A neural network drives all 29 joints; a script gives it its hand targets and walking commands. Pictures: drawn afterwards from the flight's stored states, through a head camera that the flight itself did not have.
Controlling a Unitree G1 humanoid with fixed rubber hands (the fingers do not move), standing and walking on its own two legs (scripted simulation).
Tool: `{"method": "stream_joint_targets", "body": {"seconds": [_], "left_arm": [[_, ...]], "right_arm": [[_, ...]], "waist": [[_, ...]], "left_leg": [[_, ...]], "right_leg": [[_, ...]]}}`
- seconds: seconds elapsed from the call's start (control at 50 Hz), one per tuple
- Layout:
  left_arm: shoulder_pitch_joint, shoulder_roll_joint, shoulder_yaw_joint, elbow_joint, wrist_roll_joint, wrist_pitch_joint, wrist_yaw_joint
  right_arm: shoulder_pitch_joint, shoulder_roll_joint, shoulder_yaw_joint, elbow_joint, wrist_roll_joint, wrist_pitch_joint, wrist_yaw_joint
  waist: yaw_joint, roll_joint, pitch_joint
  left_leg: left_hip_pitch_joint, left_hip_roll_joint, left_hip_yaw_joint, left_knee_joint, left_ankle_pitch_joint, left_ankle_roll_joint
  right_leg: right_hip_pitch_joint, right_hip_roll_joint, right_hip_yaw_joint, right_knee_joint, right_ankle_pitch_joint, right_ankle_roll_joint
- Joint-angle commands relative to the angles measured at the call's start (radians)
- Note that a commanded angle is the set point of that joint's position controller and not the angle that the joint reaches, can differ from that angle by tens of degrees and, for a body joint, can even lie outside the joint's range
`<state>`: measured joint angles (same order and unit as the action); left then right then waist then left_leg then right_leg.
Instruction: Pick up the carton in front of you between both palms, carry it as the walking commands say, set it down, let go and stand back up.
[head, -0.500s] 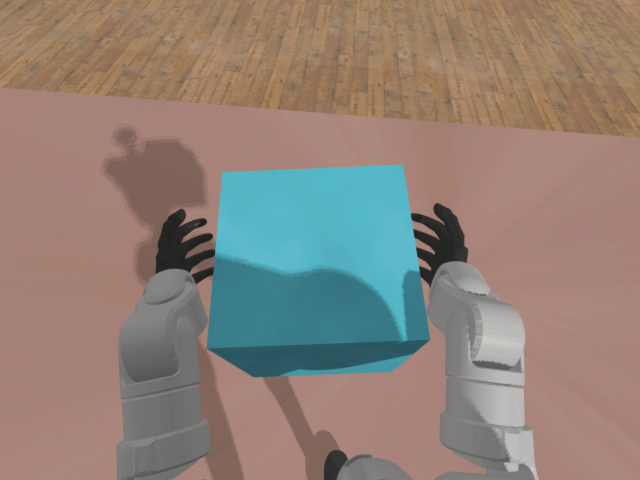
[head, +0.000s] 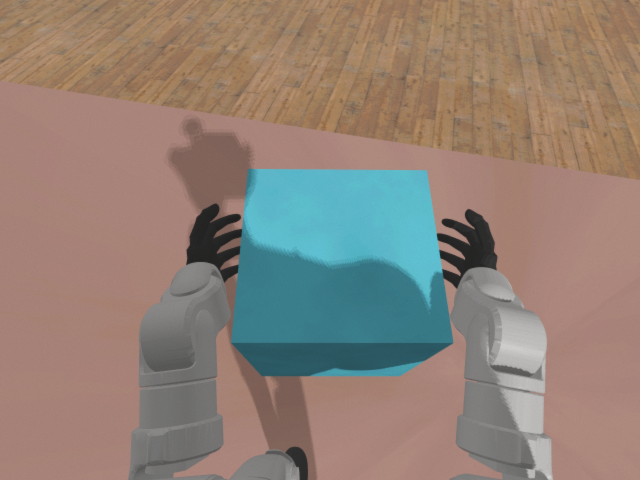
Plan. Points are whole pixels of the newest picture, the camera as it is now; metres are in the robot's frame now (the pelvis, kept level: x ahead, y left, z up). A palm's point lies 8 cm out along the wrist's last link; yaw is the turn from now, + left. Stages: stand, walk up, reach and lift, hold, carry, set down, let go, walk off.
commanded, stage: carry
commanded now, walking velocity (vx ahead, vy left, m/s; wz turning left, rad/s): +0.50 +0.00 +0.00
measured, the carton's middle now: (333, 286) +0.35 +0.02 +0.02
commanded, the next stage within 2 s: none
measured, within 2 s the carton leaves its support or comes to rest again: neither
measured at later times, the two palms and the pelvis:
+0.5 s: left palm (274, 136) +0.63 +0.14 +0.05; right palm (457, 151) +0.60 -0.17 +0.05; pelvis +0.30 -0.01 -0.05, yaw -1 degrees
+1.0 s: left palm (294, 76) +0.89 +0.13 +0.01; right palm (432, 80) +0.91 -0.17 +0.00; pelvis +0.58 -0.03 -0.09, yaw +0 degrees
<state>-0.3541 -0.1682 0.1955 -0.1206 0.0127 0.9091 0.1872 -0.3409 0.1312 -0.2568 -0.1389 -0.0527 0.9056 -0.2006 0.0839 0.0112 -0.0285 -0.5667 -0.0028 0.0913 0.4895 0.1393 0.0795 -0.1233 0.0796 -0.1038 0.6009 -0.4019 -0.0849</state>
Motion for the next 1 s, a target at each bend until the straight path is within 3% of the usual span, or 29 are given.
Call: {"method": "stream_joint_targets", "body": {"seconds": [0.0, 0.02, 0.04, 0.06, 0.08, 0.1, 0.12, 0.14, 0.18, 0.24, 0.3, 0.36, 0.42, 0.44, 0.46, 0.48, 0.5, 0.52, 0.54, 0.56, 0.58, 0.62, 0.64, 0.68, 0.76, 0.84, 0.9, 0.94, 0.98], "left_arm": [[-0.477, -0.616, -0.593, -0.034, -0.142, 0.015, 0.009], [-0.494, -0.605, -0.584, -0.025, -0.137, 0.027, 0.012], [-0.503, -0.601, -0.572, -0.004, -0.130, 0.042, 0.017], [-0.482, -0.619, -0.567, -0.005, -0.144, 0.048, 0.019], [-0.532, -0.649, -0.553, -0.027, -0.149, 0.045, 0.020], [-0.585, -0.691, -0.543, -0.026, -0.150, 0.040, 0.016], [-0.606, -0.721, -0.530, -0.018, -0.143, 0.033, 0.011], [-0.604, -0.738, -0.518, -0.019, -0.131, 0.019, 0.004], [-0.585, -0.754, -0.518, 0.008, -0.097, 0.002, -0.006], [-0.564, -0.763, -0.544, 0.013, -0.095, -0.021, -0.012], [-0.547, -0.756, -0.561, -0.018, -0.106, -0.036, -0.009], [-0.527, -0.715, -0.567, -0.042, -0.107, -0.037, -0.002], [-0.496, -0.654, -0.547, -0.040, -0.095, -0.023, 0.008], [-0.481, -0.632, -0.533, -0.032, -0.088, -0.015, 0.011], [-0.465, -0.613, -0.518, -0.018, -0.080, -0.007, 0.014], [-0.440, -0.595, -0.503, -0.001, -0.071, 0.000, 0.017], [-0.433, -0.575, -0.485, 0.005, -0.062, 0.008, 0.019], [-0.430, -0.560, -0.471, 0.012, -0.057, 0.015, 0.019], [-0.454, -0.531, -0.458, 0.021, -0.065, 0.024, 0.024], [-0.479, -0.546, -0.474, 0.012, -0.087, 0.030, 0.029], [-0.485, -0.584, -0.485, 0.007, -0.106, 0.029, 0.026], [-0.587, -0.656, -0.516, -0.032, -0.137, 0.019, 0.013], [-0.644, -0.694, -0.547, -0.057, -0.158, 0.009, 0.003], [-0.686, -0.750, -0.593, -0.065, -0.182, -0.010, -0.016], [-0.606, -0.753, -0.603, -0.046, -0.178, -0.031, -0.025], [-0.549, -0.705, -0.598, -0.061, -0.167, -0.037, -0.015], [-0.499, -0.662, -0.591, -0.060, -0.157, -0.027, -0.006], [-0.475, -0.642, -0.585, -0.039, -0.143, -0.014, 0.002], [-0.469, -0.642, -0.587, -0.019, -0.133, 0.001, 0.007]], "right_arm": [[-0.439, 0.598, 0.537, 0.012, 0.101, 0.023, -0.009], [-0.423, 0.579, 0.520, 0.037, 0.094, 0.029, -0.013], [-0.429, 0.559, 0.499, 0.057, 0.085, 0.037, -0.021], [-0.447, 0.573, 0.521, 0.031, 0.103, 0.043, -0.023], [-0.492, 0.639, 0.550, 0.027, 0.137, 0.040, -0.014], [-0.567, 0.697, 0.568, 0.010, 0.164, 0.036, -0.003], [-0.617, 0.748, 0.593, -0.002, 0.189, 0.030, 0.010], [-0.669, 0.787, 0.639, -0.037, 0.217, 0.019, 0.023], [-0.692, 0.824, 0.676, -0.031, 0.232, 0.000, 0.041], [-0.663, 0.814, 0.686, -0.034, 0.225, -0.021, 0.047], [-0.617, 0.804, 0.689, -0.044, 0.226, -0.034, 0.046], [-0.566, 0.770, 0.681, -0.049, 0.217, -0.035, 0.038], [-0.541, 0.718, 0.677, -0.047, 0.210, -0.023, 0.024], [-0.531, 0.704, 0.676, -0.036, 0.206, -0.017, 0.018], [-0.524, 0.693, 0.674, -0.021, 0.200, -0.009, 0.011], [-0.520, 0.685, 0.668, -0.002, 0.192, 0.001, 0.004], [-0.506, 0.670, 0.654, 0.019, 0.181, 0.011, -0.002], [-0.516, 0.659, 0.642, 0.028, 0.178, 0.021, -0.008], [-0.524, 0.660, 0.625, 0.042, 0.177, 0.034, -0.013], [-0.499, 0.672, 0.610, 0.044, 0.168, 0.040, -0.018], [-0.531, 0.682, 0.601, 0.022, 0.177, 0.045, -0.019], [-0.584, 0.739, 0.583, 0.041, 0.179, 0.038, -0.009], [-0.592, 0.764, 0.573, 0.053, 0.171, 0.028, -0.003], [-0.582, 0.786, 0.563, 0.068, 0.143, 0.007, 0.007], [-0.619, 0.783, 0.603, 0.001, 0.156, -0.033, 0.010], [-0.596, 0.741, 0.615, -0.039, 0.161, -0.036, 0.003], [-0.549, 0.694, 0.602, -0.041, 0.147, -0.021, -0.003], [-0.516, 0.662, 0.586, -0.022, 0.130, -0.003, -0.003], [-0.475, 0.639, 0.558, 0.013, 0.113, 0.014, -0.002]], "waist": [[-0.102, -0.040, -0.412], [-0.119, 0.093, -0.456], [-0.135, 0.219, -0.514], [-0.179, 0.215, -0.584], [-0.161, 0.151, -0.524], [-0.151, 0.050, -0.444], [-0.132, -0.004, -0.405], [-0.111, -0.010, -0.392], [-0.105, 0.010, -0.393], [-0.124, 0.074, -0.404], [-0.146, 0.101, -0.413], [-0.178, 0.087, -0.392], [-0.197, 0.088, -0.348], [-0.191, 0.093, -0.332], [-0.166, 0.090, -0.330], [-0.119, 0.065, -0.353], [-0.072, 0.023, -0.401], [-0.047, -0.072, -0.448], [-0.051, -0.239, -0.495], [-0.030, -0.270, -0.565], [-0.005, -0.176, -0.531], [-0.020, -0.037, -0.409], [-0.040, -0.023, -0.392], [-0.060, -0.059, -0.398], [-0.035, -0.098, -0.398], [-0.001, -0.117, -0.380], [0.026, -0.114, -0.352], [0.037, -0.116, -0.319], [0.000, -0.104, -0.319]], "left_leg": [[0.509, 0.028, 0.018, -0.084, 0.175, 0.049], [0.720, 0.216, -0.189, 0.055, 0.487, 0.114], [0.901, 0.383, -0.484, 0.129, 0.590, 0.206], [0.999, 0.449, -0.665, 0.058, 0.199, 0.325], [0.897, 0.389, -0.664, -0.013, -0.047, 0.300], [0.727, 0.331, -0.598, -0.071, -0.111, 0.251], [0.611, 0.307, -0.525, -0.098, -0.121, 0.216], [0.521, 0.299, -0.478, -0.107, -0.140, 0.208], [0.470, 0.265, -0.399, -0.109, -0.127, 0.192], [0.540, 0.238, -0.305, -0.064, 0.136, 0.176], [0.626, 0.192, -0.225, -0.012, 0.290, 0.131], [0.673, 0.147, -0.183, 0.045, 0.301, 0.110], [0.644, 0.119, -0.161, 0.100, 0.203, 0.105], [0.618, 0.122, -0.157, 0.126, 0.172, 0.100], [0.595, 0.117, -0.139, 0.192, 0.197, 0.083], [0.551, 0.099, -0.091, 0.308, 0.219, 0.054], [0.450, 0.081, -0.052, 0.451, 0.118, 0.028], [0.220, 0.050, -0.039, 0.623, -0.216, 0.002], [-0.055, -0.044, -0.037, 0.846, -0.782, -0.027], [-0.217, -0.071, -0.100, 1.007, -0.777, -0.040], [-0.295, -0.026, -0.118, 0.990, -0.731, -0.018], [-0.253, 0.013, -0.133, 0.856, -0.637, -0.017], [-0.197, 0.035, -0.137, 0.786, -0.600, -0.023], [-0.139, 0.048, -0.122, 0.677, -0.546, -0.026], [-0.194, 0.056, -0.088, 0.522, -0.390, -0.038], [-0.196, 0.035, -0.047, 0.317, -0.195, -0.029], [-0.154, -0.012, 0.006, 0.128, -0.087, -0.022], [-0.074, -0.027, 0.024, -0.005, -0.003, -0.006], [0.116, -0.039, 0.040, -0.104, 0.078, 0.012]], "right_leg": [[-0.002, -0.143, 0.061, 0.378, 0.659, 0.011], [-0.251, -0.089, 0.048, 0.586, 0.205, 0.038], [-0.514, 0.006, 0.060, 0.797, -0.262, 0.058], [-0.690, -0.012, 0.140, 0.949, -0.270, 0.061], [-0.730, -0.059, 0.165, 0.885, -0.184, 0.025], [-0.679, -0.080, 0.167, 0.789, -0.117, 0.021], [-0.619, -0.102, 0.159, 0.710, -0.062, 0.025], [-0.579, -0.115, 0.148, 0.658, -0.037, 0.027], [-0.540, -0.127, 0.137, 0.563, 0.016, 0.034], [-0.584, -0.130, 0.108, 0.428, 0.130, 0.052], [-0.603, -0.119, 0.085, 0.275, 0.292, 0.051], [-0.585, -0.085, 0.041, 0.107, 0.432, 0.046], [-0.489, -0.049, 0.000, -0.083, 0.529, 0.027], [-0.435, -0.043, -0.007, -0.136, 0.556, 0.015], [-0.355, -0.039, -0.011, -0.190, 0.580, 0.001], [-0.206, -0.040, -0.031, -0.262, 0.635, -0.009], [-0.012, -0.079, -0.015, -0.236, 0.681, -0.009], [0.216, -0.230, 0.145, -0.095, 0.975, -0.041], [0.418, -0.451, 0.465, 0.014, 1.214, -0.122], [0.485, -0.516, 0.638, -0.054, 0.791, -0.267], [0.447, -0.470, 0.679, -0.110, 0.475, -0.259], [0.222, -0.395, 0.563, -0.159, 0.480, -0.194], [0.128, -0.380, 0.494, -0.175, 0.468, -0.174], [0.060, -0.357, 0.434, -0.202, 0.431, -0.159], [0.131, -0.334, 0.338, -0.191, 0.689, -0.143], [0.219, -0.252, 0.232, -0.134, 0.860, -0.097], [0.274, -0.197, 0.181, -0.094, 0.869, -0.081], [0.259, -0.187, 0.160, -0.047, 0.804, -0.075], [0.186, -0.183, 0.138, 0.076, 0.790, -0.052]]}}
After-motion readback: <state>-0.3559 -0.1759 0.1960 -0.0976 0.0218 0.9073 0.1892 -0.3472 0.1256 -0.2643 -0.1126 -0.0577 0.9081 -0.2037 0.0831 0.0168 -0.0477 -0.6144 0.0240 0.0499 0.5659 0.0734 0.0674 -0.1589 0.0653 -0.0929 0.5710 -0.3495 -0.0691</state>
